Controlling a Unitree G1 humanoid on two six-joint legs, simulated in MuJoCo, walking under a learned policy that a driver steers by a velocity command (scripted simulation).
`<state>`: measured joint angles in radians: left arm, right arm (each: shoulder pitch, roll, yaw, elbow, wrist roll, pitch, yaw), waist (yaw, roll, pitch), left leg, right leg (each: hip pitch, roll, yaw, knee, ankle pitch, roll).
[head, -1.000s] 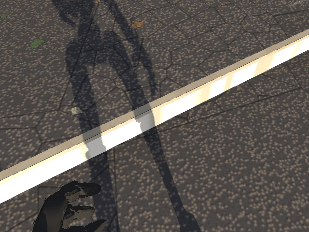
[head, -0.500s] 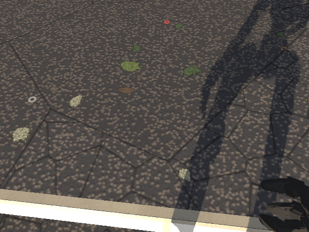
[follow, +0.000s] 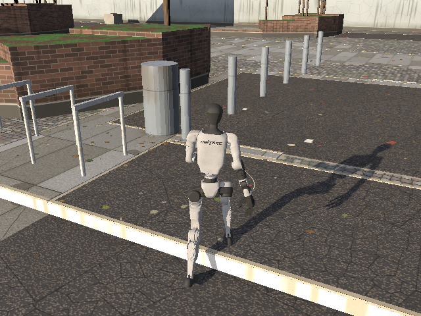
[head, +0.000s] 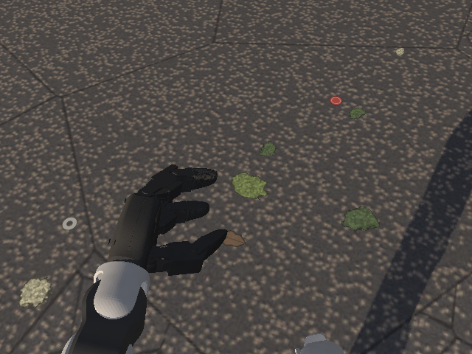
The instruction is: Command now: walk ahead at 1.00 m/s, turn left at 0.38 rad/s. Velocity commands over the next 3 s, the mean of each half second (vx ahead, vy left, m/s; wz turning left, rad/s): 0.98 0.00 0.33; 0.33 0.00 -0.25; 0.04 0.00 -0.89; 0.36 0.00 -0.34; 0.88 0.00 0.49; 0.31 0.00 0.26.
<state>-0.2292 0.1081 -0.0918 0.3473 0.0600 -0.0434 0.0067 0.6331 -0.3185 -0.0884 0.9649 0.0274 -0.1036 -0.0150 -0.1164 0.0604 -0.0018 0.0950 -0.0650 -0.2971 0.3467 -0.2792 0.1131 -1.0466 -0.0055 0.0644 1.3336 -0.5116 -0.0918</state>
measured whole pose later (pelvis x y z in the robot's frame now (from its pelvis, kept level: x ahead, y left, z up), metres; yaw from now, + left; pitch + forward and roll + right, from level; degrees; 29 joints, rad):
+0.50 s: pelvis +0.46 -0.08 +0.12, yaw +8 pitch +3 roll +1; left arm 0.55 0.26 0.06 0.91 0.03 -0.06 0.05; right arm 0.01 -0.25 -0.01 0.67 -0.03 -0.06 0.04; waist 0.06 0.00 0.01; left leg -0.42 -0.15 0.12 0.48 -0.13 0.18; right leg 0.04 0.06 -0.10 0.82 -0.36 0.01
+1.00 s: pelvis +0.77 -0.10 +0.12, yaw -1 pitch +0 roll +1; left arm 0.26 0.28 0.06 0.72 0.00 0.01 0.00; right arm 0.15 -0.24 -0.01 0.70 -0.05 0.00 -0.03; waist 0.03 -0.01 0.11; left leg -0.51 -0.05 -0.05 1.33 -0.46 -0.03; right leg -0.44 0.17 0.04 0.49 -0.05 -0.14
